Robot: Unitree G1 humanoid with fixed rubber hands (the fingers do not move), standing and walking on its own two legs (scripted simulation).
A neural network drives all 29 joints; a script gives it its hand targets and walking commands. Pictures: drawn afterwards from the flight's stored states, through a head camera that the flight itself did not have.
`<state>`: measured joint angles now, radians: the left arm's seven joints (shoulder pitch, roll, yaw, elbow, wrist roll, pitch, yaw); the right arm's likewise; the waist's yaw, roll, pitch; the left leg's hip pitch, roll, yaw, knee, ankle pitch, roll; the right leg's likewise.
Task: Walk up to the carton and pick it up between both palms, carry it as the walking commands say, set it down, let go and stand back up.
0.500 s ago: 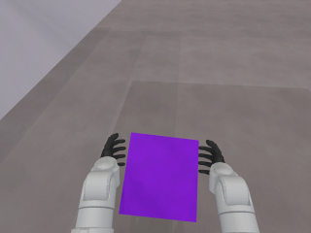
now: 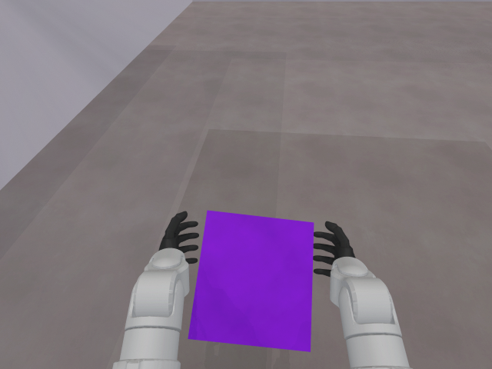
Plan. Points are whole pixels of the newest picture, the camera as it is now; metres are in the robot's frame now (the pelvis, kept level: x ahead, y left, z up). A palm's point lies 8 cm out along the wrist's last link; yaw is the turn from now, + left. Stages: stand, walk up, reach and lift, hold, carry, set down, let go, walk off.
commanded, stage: carry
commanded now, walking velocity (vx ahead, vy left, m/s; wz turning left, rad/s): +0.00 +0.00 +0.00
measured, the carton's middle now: (251, 278) +0.32 +0.01 -0.05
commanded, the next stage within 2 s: none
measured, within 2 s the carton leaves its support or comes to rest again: neither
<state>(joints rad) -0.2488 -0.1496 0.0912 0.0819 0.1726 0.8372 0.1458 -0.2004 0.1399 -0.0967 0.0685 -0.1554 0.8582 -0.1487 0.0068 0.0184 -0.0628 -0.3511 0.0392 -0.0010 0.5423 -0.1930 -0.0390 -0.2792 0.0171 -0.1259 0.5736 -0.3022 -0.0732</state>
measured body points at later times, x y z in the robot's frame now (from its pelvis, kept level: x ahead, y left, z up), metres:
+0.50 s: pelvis -0.02 +0.02 -0.01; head -0.04 +0.01 +0.44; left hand +0.28 +0.11 +0.09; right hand +0.23 -0.16 +0.07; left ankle +0.06 +0.14 -0.73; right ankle +0.01 -0.07 -0.73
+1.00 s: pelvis -0.07 +0.03 -0.01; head -0.06 +0.02 +0.44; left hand +0.26 +0.04 +0.09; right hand +0.15 -0.21 +0.08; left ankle +0.02 +0.14 -0.73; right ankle -0.02 -0.09 -0.72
